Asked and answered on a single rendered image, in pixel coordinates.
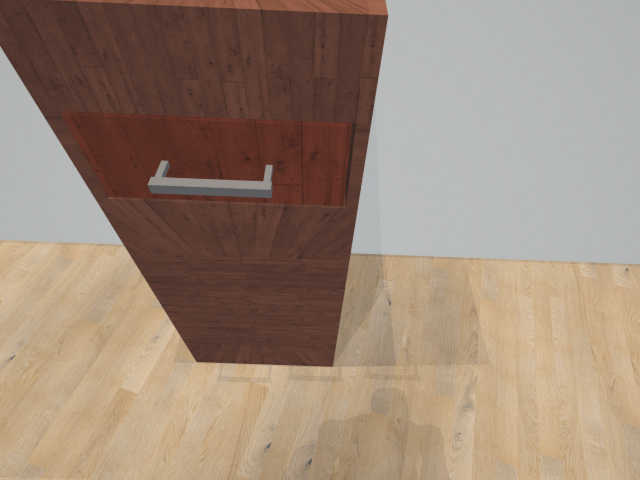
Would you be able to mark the handle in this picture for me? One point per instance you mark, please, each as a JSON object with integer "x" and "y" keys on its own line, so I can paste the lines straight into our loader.
{"x": 161, "y": 184}

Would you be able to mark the cabinet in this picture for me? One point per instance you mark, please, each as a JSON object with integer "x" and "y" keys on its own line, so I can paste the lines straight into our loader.
{"x": 242, "y": 282}

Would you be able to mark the drawer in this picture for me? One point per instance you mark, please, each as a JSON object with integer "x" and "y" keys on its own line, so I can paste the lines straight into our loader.
{"x": 309, "y": 159}

